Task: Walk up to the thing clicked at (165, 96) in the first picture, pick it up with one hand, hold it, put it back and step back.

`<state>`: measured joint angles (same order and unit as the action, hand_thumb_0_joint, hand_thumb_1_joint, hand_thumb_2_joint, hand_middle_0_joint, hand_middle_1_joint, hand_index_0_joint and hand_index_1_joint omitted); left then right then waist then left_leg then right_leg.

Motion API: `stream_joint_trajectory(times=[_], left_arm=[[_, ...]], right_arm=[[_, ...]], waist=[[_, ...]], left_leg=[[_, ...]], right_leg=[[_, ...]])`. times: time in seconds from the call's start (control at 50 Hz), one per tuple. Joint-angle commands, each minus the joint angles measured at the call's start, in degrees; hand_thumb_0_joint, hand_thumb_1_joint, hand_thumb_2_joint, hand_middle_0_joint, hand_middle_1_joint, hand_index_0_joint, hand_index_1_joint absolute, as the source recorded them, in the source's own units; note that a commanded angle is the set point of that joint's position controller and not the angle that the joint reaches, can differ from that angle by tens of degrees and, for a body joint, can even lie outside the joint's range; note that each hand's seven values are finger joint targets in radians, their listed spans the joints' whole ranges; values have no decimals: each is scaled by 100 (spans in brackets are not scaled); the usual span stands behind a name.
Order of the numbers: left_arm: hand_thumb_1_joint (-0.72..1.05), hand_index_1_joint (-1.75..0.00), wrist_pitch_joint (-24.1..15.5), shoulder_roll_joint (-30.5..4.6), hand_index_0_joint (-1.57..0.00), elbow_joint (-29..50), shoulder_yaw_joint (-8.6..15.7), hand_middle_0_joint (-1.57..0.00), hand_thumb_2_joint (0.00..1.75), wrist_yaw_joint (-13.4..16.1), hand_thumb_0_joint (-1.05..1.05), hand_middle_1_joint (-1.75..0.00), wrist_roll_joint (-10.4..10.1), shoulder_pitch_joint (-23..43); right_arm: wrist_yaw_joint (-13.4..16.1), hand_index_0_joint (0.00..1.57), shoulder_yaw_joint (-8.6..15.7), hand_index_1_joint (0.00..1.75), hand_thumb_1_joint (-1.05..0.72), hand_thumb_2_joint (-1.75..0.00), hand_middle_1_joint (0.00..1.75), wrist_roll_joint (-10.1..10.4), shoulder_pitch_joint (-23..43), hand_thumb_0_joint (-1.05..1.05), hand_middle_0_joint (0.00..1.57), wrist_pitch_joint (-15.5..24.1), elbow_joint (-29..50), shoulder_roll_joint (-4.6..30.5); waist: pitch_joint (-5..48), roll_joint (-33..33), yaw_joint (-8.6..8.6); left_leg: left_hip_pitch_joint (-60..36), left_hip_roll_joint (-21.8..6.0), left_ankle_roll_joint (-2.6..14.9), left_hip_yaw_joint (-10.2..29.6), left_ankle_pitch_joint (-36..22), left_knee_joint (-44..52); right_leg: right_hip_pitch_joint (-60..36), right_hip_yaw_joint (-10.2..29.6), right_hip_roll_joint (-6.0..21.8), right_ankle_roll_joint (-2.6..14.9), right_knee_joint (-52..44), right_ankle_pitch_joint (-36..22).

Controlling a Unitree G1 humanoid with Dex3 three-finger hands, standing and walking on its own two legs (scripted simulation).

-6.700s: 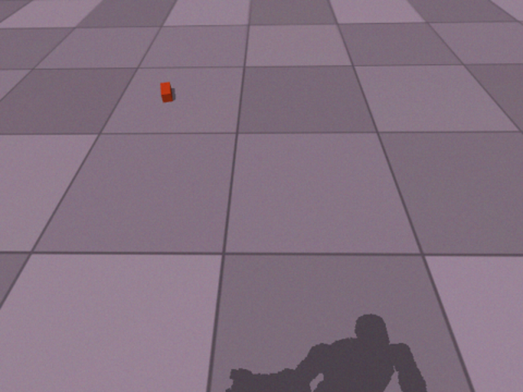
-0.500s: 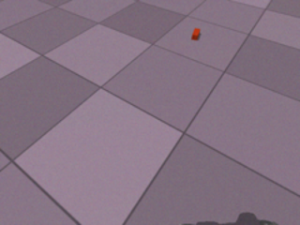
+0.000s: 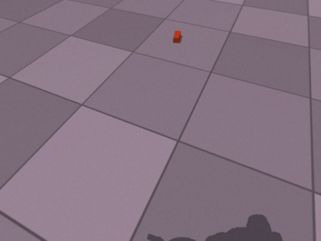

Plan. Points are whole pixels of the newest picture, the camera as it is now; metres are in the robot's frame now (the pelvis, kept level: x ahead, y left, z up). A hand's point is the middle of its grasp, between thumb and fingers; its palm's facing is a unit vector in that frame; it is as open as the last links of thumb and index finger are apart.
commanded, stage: walk up
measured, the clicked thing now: (176, 36) +2.32 -0.19 -0.73
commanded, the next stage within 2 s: stand in 0.70 s
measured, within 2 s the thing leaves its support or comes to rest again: neither
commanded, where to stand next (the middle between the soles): +0.04 +0.00 m, yaw -5 degrees
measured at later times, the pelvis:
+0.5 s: pelvis +0.00 +0.00 +0.02, yaw -5 degrees
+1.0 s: pelvis +0.00 +0.01 +0.03, yaw -4 degrees
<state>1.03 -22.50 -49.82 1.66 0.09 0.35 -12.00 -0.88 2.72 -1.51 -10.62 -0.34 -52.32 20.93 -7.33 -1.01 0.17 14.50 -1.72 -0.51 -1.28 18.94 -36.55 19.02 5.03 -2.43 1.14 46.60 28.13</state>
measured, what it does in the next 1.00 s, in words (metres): stands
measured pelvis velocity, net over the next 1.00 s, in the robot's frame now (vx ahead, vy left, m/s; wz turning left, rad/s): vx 0.00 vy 0.01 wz -0.07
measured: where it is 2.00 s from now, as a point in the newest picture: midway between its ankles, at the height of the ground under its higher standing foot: outside the picture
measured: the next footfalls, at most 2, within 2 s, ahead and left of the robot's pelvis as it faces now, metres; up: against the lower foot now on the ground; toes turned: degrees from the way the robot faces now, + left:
none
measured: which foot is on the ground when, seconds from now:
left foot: down 0.00-1.00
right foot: down 0.00-1.00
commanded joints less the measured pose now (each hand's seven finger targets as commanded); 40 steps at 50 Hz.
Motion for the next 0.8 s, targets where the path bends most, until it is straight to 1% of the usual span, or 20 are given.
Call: stream_joint_trajectory(times=[0.0,0.04,0.06,0.08,0.1,0.12,0.14,0.16,0.2,0.22,0.24,0.26,0.28,0.32,0.4,0.58,0.66,0.68,0.7,0.78], left_arm=[[90,-30,-192,-1058,-20,257,371,-20,90,37,0,-30,-57,-149],[90,-30,-261,-933,-20,85,360,-20,90,9,0,-30,-16,-292],[90,-30,-282,-925,-20,-15,356,-20,90,38,0,-30,25,-347],[90,-30,-333,-1152,-20,-34,408,-20,90,82,0,-30,79,-314],[90,-30,-403,-1486,-20,53,432,-20,90,113,0,-30,122,-165],[90,-30,-388,-1668,-20,56,419,-20,90,88,0,-30,54,149],[90,-30,-390,-1529,-20,139,365,-20,90,68,0,-30,68,369],[90,-30,-381,-1431,-20,130,326,-20,90,59,0,-30,54,561],[90,-30,-344,-1191,-20,90,237,-20,90,55,0,-30,19,722],[90,-30,-341,-1031,-20,20,188,-20,90,39,0,-30,-12,614],[90,-30,-327,-1022,-20,-109,196,-20,90,26,0,-30,-21,485],[90,-30,-334,-1070,-20,-193,201,-20,90,23,0,-30,-10,437],[90,-30,-358,-1080,-20,-256,191,-20,90,22,0,-30,2,503],[90,-30,-388,-1146,-20,-333,207,-20,90,29,0,-30,-22,677],[90,-30,-370,-1097,-20,-509,174,-20,90,45,0,-30,-52,730],[90,-30,-325,-1008,-20,-776,127,-20,90,43,0,-30,-40,914],[90,-30,-311,-997,-20,-884,132,-20,90,44,0,-30,-42,977],[90,-30,-314,-981,-20,-961,101,-20,90,32,0,-30,-10,1004],[90,-30,-306,-962,-20,-988,111,-20,90,29,0,-30,-7,971],[90,-30,-301,-1021,-20,-1072,105,-20,90,25,0,-30,-4,995]], right_arm=[[119,20,347,30,-90,-90,30,-18,348,0,20,233,496,1571],[89,20,292,30,-90,-90,30,10,418,0,20,172,474,1535],[84,20,277,30,-90,-90,30,50,351,0,20,115,468,1491],[77,20,205,30,-90,-90,30,107,293,0,20,84,494,1259],[60,20,134,30,-90,-90,30,166,360,0,20,75,579,1038],[108,20,169,30,-90,-90,30,165,363,0,20,15,484,1100],[107,20,182,30,-90,-90,30,122,263,0,20,13,371,1111],[89,20,177,30,-90,-90,30,133,176,0,20,38,283,1124],[76,20,172,30,-90,-90,30,120,40,0,20,136,105,1138],[75,20,185,30,-90,-90,30,75,158,0,20,193,122,1273],[65,20,182,30,-90,-90,30,80,357,0,20,223,145,1369],[46,20,148,30,-90,-90,30,92,456,0,20,225,94,1379],[35,20,111,30,-90,-90,30,92,548,0,20,218,43,1275],[49,20,78,30,-90,-90,30,107,442,0,20,215,-86,1200],[58,20,58,30,-90,-90,30,113,511,0,20,219,-290,1224],[66,20,56,30,-90,-90,30,102,669,0,20,199,-573,1196],[71,20,75,30,-90,-90,30,105,686,0,20,211,-658,1209],[79,20,23,30,-90,-90,30,115,719,0,20,227,-702,1121],[93,20,37,30,-90,-90,30,106,774,0,20,246,-712,1160],[108,20,29,30,-90,-90,30,108,745,0,20,240,-808,1164]], waist=[[403,1160,-101],[649,1309,-148],[743,1187,-154],[886,743,-139],[853,-62,-97],[734,-359,5],[651,-366,108],[570,-388,169],[546,-404,244],[743,-157,152],[905,-123,0],[867,-189,-68],[772,-191,-53],[801,-131,50],[926,-73,9],[808,-33,17],[853,49,27],[849,118,17],[884,121,-6],[927,127,34]], left_leg=[[-188,-1412,1101,1249,-2063,1212],[-394,-1032,808,758,-2400,685],[-266,-1005,670,623,-2453,471],[169,-849,424,515,-2106,172],[689,-298,95,208,-1092,-254],[145,-104,71,98,716,-413],[-93,-98,119,216,1001,-421],[-158,-108,153,246,830,-138],[-729,-311,237,396,-537,1032],[-805,-635,377,825,-894,1386],[-545,-848,522,997,-750,1391],[-328,-809,536,872,-598,1314],[-345,-626,412,623,-586,1296],[-529,-419,240,340,-886,1308],[-877,-512,255,313,-1290,1461],[-1020,-569,241,238,-937,1788],[-1044,-626,240,252,-1061,1885],[-884,-684,206,454,-1400,2046],[-941,-713,193,454,-1587,2049],[-1114,-659,160,409,-1540,2055]], right_leg=[[87,-139,193,72,-253,236],[-492,-449,32,62,-1520,-692],[-970,-428,67,121,-2187,-1460],[-1497,194,377,233,-2215,-2277],[-1432,1607,1233,605,-2366,-2480],[-541,1995,1801,1134,-2433,-2218],[-224,1965,1784,1163,-2461,-1943],[-158,1660,1613,991,-2442,-1844],[86,965,1124,450,-2157,-2170],[-70,631,761,207,-1900,-2346],[-520,406,509,147,-1877,-2011],[-761,498,552,150,-2028,-1767],[-777,636,673,194,-2246,-1839],[-853,787,853,247,-2258,-2523],[-891,664,804,201,-2370,-2790],[-875,672,774,132,-2695,-2611],[-941,589,714,97,-2627,-2784],[-1170,436,767,1,-2690,-2917],[-1279,441,775,-19,-2659,-3045],[-1197,405,810,-26,-2839,-2963]])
